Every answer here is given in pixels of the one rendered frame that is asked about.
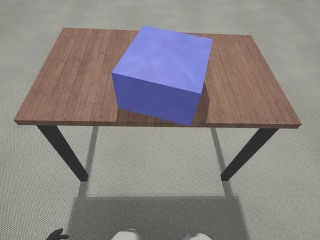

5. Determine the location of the robot left hand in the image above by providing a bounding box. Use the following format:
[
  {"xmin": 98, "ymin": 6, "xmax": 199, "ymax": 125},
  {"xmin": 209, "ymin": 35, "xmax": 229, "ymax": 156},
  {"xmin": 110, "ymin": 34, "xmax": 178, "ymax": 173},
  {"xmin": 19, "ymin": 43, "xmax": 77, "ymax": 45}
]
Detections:
[{"xmin": 46, "ymin": 228, "xmax": 69, "ymax": 240}]

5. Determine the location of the carton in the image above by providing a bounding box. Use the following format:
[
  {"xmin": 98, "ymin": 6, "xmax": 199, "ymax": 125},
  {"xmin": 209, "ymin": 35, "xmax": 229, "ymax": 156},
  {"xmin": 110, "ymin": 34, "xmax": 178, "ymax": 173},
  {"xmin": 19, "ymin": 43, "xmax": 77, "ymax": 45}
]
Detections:
[{"xmin": 111, "ymin": 25, "xmax": 213, "ymax": 126}]

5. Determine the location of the robot left thigh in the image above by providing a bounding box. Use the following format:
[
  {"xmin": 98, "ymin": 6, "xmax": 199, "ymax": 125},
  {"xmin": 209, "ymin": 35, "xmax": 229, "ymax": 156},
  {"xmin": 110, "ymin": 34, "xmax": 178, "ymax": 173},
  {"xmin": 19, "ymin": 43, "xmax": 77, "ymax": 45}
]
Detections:
[{"xmin": 111, "ymin": 229, "xmax": 143, "ymax": 240}]

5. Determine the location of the table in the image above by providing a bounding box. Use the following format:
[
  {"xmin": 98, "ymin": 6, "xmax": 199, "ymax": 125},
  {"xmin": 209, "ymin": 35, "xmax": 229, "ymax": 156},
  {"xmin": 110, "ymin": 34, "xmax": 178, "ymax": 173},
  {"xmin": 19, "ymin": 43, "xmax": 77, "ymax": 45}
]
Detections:
[{"xmin": 14, "ymin": 27, "xmax": 302, "ymax": 182}]

